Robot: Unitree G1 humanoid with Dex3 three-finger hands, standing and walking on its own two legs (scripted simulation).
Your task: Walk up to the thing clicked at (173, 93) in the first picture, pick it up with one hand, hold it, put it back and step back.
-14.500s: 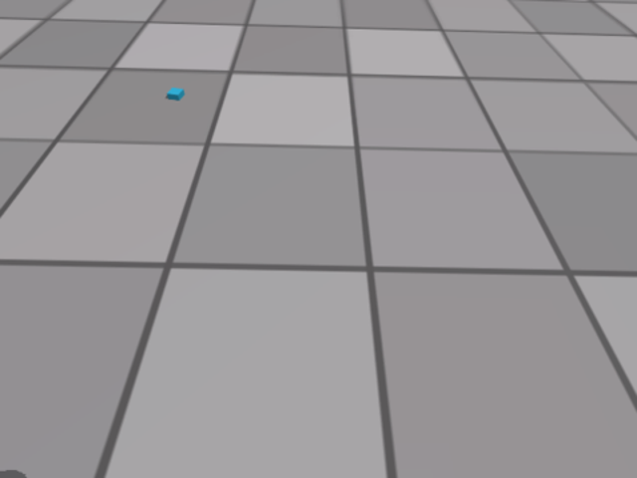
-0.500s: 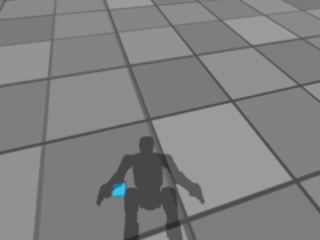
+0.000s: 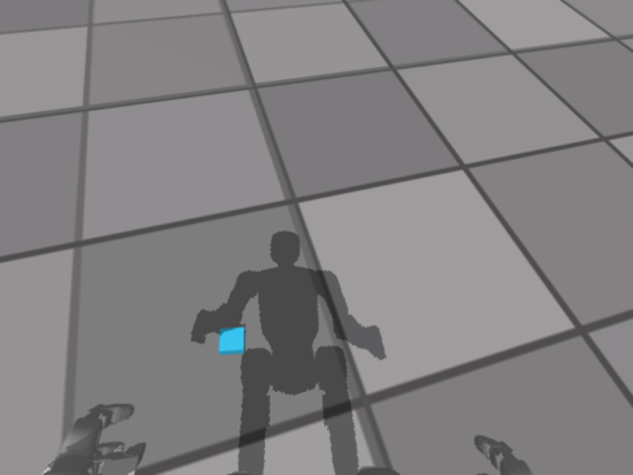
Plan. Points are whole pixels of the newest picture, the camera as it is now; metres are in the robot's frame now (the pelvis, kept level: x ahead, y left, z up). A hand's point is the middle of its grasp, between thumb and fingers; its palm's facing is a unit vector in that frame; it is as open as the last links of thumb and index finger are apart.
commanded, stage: rise first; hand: left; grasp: from above
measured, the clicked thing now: (232, 340) +0.54 +0.21 -0.74
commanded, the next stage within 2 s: none
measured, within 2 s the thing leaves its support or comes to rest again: neither
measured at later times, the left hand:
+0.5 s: hand out of the picture +0.15 +0.26 -0.19, palm faces -0.14 -0.88 -0.45, open 12.4 cm
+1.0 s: hand (138, 464) +0.17 +0.28 -0.28, palm faces -0.36 -0.71 -0.60, open 13.3 cm
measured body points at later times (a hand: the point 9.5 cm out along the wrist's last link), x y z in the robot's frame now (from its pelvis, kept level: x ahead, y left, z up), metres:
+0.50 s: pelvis +0.01 +0.01 -0.06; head +0.10 +0.02 +0.39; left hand +0.16 +0.30 -0.16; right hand +0.18 -0.24 -0.15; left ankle +0.01 +0.14 -0.73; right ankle +0.01 -0.13 -0.73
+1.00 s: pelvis -0.02 +0.00 -0.14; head +0.11 +0.02 +0.29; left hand +0.19 +0.31 -0.24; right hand +0.17 -0.25 -0.22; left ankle +0.01 +0.14 -0.73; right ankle +0.01 -0.13 -0.73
